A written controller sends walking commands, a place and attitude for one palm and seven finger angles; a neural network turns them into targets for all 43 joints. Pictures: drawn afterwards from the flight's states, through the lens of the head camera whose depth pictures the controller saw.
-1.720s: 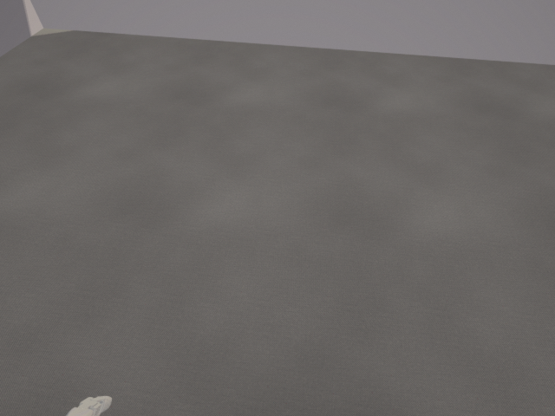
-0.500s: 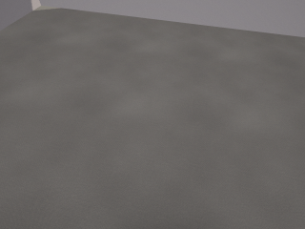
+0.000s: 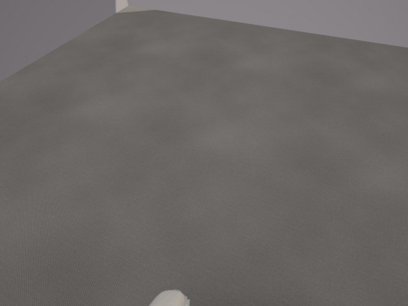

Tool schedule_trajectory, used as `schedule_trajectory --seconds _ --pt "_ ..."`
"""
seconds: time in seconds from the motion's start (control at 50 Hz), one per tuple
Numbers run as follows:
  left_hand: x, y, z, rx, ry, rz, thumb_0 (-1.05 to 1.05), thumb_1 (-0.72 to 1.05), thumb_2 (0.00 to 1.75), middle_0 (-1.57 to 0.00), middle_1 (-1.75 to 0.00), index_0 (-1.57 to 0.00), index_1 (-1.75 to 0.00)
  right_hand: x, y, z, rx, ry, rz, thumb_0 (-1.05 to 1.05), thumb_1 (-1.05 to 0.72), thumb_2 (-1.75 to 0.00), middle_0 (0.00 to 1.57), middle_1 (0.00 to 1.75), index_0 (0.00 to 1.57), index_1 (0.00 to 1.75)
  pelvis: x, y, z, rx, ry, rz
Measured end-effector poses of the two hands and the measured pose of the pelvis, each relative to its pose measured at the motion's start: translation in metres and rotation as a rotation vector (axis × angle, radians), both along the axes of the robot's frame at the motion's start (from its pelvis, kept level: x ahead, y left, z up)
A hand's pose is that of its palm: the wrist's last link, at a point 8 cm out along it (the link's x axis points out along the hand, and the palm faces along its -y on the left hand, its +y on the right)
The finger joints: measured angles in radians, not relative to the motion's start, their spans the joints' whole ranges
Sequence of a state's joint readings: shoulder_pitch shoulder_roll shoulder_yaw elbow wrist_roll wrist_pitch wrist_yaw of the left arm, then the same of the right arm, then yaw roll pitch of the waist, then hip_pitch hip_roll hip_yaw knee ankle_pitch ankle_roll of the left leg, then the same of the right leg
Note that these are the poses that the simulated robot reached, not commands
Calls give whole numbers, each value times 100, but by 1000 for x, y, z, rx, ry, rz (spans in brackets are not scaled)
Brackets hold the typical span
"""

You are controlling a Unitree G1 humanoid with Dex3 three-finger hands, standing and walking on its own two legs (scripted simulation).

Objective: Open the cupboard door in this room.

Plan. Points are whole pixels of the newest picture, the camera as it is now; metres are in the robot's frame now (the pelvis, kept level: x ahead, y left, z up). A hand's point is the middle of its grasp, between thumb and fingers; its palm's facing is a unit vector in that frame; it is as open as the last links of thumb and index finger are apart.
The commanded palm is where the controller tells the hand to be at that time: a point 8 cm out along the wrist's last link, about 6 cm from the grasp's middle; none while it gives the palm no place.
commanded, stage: turn or walk to find it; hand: left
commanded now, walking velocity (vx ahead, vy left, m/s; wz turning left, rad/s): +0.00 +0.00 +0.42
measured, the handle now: out of the picture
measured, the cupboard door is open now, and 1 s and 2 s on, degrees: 0 0 0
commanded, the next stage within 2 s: stand and wait in 1.20 s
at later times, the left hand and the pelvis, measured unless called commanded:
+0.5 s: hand out of the picture -0.01 +0.27 -0.17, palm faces +0.27 -0.93 -0.24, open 7.4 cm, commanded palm none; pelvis -0.02 +0.04 +0.00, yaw +13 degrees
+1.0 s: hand out of the picture -0.06 +0.20 -0.16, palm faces +0.45 -0.86 -0.24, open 7.4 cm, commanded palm none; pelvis -0.03 +0.00 +0.00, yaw +27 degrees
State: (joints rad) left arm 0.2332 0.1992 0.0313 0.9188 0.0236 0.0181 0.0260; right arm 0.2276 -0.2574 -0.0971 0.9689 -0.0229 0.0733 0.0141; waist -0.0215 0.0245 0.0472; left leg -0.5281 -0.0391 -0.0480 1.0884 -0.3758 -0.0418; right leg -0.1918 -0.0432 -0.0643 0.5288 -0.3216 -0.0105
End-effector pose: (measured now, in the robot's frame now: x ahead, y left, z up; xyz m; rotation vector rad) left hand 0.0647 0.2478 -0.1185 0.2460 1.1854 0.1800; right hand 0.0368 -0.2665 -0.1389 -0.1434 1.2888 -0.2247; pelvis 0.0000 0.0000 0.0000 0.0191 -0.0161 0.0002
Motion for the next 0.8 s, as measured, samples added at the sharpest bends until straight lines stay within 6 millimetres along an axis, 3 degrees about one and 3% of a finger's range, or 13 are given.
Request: schedule_trajectory --seconds 0.12,0.28,0.36,0.46,0.56,0.68,0.8 --pt "-39 9 -9 -29 43 79 1 90 90 -20 -30 -21 -30 28 6 10 -33 -4 93 0 -91 -90 20 30 20 30 -3 8 1 7 4 67" --pt "-97 46 -41 -67 149 211 1 90 90 -20 -30 -21 -30 78 57 15 -66 -92 252 0 -91 -90 20 30 20 30 -12 37 -13 -10 15 139" --pt "-106 58 -34 -69 161 248 1 91 90 -20 -30 -20 -30 81 80 25 -53 -116 288 0 -91 -90 20 30 20 30 -15 43 -3 -29 10 165" --pt "-98 63 -21 -63 94 278 1 91 90 -20 -30 -20 -30 76 94 25 -17 -101 318 0 -91 -90 20 30 21 30 -18 44 4 -37 10 210" --pt "-84 56 -10 -42 25 295 1 91 90 -20 -30 -20 -30 65 90 15 14 -66 328 0 -90 -90 21 30 21 30 -21 36 4 -27 13 255" --pt "-71 33 -2 0 -62 305 1 91 90 -20 -30 -20 -30 56 63 -9 45 -17 333 0 -90 -90 21 30 21 30 -21 13 -6 -1 21 306" --pt "-92 6 8 4 -64 355 1 90 90 -20 -30 -21 -30 57 39 -10 40 38 367 0 -91 -90 20 30 21 30 -23 -1 0 6 3 370"
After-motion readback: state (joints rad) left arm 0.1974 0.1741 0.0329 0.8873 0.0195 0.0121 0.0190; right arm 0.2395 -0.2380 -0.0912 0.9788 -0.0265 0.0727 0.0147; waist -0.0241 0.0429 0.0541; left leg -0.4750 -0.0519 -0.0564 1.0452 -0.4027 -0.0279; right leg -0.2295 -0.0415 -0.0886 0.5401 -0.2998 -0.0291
